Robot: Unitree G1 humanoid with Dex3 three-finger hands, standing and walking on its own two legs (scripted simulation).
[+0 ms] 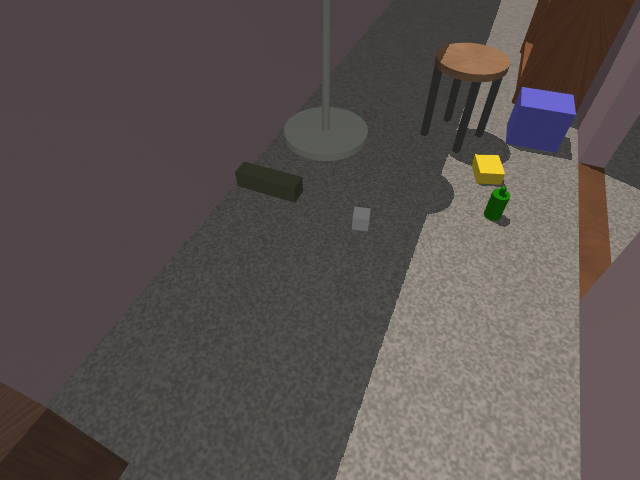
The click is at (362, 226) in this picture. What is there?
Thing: cube
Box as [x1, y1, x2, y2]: [352, 207, 370, 230]
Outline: 354,207 352,229 367,230 370,208
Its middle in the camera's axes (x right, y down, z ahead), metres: +0.17 -0.08 +1.71
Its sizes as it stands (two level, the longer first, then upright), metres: 0.069 0.069 0.069
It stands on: the floor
